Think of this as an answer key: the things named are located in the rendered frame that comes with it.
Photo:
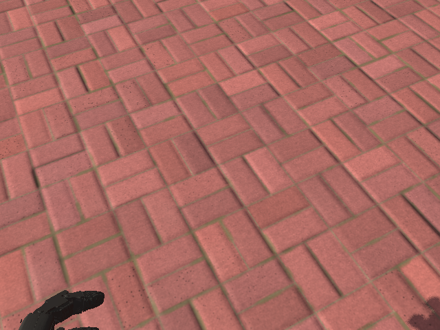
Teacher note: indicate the left robot hand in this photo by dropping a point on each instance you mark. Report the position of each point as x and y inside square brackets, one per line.
[60, 307]

